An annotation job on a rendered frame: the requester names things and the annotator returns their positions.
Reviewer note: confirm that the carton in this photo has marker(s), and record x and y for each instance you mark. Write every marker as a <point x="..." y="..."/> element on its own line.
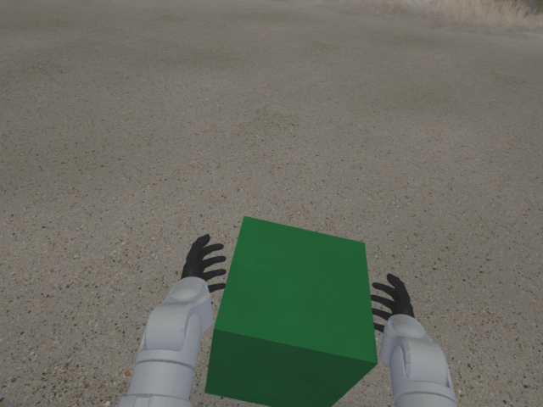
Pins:
<point x="295" y="325"/>

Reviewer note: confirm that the robot right hand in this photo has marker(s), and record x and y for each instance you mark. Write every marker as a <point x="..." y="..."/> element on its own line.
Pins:
<point x="401" y="304"/>

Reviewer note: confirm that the robot right forearm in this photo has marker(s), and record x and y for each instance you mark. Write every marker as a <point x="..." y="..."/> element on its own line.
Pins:
<point x="419" y="371"/>

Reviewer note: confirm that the robot left hand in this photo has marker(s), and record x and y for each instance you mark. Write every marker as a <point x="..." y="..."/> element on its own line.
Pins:
<point x="195" y="265"/>

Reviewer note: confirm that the robot left forearm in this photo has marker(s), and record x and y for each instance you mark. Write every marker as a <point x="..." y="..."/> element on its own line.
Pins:
<point x="169" y="348"/>

